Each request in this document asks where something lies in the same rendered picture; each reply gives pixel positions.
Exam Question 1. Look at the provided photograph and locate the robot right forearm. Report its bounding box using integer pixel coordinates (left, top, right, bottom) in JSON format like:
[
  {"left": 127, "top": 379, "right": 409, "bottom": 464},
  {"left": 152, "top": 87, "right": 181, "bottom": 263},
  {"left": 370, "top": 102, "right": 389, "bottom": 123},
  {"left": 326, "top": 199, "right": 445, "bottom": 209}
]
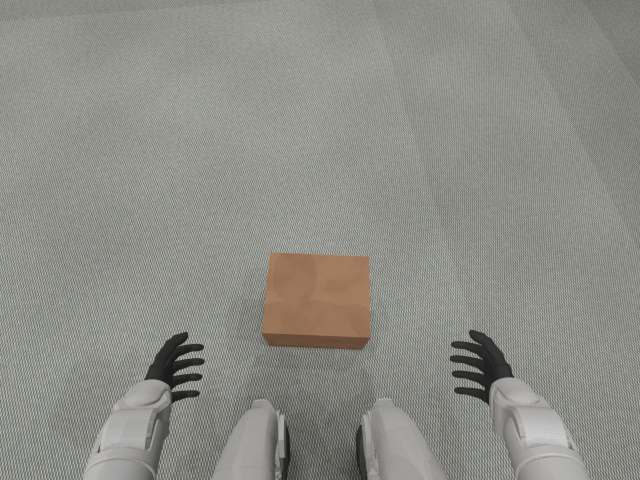
[{"left": 489, "top": 377, "right": 591, "bottom": 480}]

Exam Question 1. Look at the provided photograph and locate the left robot thigh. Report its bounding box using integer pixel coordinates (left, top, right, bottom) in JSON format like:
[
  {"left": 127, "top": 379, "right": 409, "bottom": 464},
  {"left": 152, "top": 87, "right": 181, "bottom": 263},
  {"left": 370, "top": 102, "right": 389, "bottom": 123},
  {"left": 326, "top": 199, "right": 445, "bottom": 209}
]
[{"left": 211, "top": 408, "right": 286, "bottom": 480}]

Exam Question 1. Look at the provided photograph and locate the carton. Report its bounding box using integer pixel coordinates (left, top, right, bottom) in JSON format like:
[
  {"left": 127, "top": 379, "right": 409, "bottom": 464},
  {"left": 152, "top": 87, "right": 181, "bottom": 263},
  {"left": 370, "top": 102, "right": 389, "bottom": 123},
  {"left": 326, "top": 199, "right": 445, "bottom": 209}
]
[{"left": 262, "top": 252, "right": 370, "bottom": 350}]

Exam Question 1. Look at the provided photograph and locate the left robot hand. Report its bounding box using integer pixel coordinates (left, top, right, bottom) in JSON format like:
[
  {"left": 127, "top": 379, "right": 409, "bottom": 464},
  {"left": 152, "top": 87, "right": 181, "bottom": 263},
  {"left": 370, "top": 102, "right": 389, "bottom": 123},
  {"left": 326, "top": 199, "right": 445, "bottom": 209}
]
[{"left": 144, "top": 332, "right": 205, "bottom": 403}]

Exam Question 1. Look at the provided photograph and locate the right robot hand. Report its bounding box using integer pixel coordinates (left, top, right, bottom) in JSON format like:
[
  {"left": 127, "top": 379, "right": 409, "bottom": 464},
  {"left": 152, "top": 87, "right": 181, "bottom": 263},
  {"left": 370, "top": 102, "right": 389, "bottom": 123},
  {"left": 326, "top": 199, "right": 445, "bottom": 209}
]
[{"left": 450, "top": 330, "right": 514, "bottom": 405}]

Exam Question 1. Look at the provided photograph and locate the robot left forearm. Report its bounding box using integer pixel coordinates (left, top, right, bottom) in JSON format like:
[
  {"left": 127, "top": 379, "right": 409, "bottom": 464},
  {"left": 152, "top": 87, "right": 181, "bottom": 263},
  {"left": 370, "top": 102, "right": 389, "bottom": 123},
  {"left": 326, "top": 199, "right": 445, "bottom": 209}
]
[{"left": 83, "top": 379, "right": 172, "bottom": 480}]

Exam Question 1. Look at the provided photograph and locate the robot right shin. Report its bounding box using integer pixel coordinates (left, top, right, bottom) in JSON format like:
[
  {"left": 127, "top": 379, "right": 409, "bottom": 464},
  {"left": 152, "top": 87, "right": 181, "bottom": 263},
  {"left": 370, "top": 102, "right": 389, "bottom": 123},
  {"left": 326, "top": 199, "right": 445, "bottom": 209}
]
[{"left": 365, "top": 398, "right": 395, "bottom": 480}]

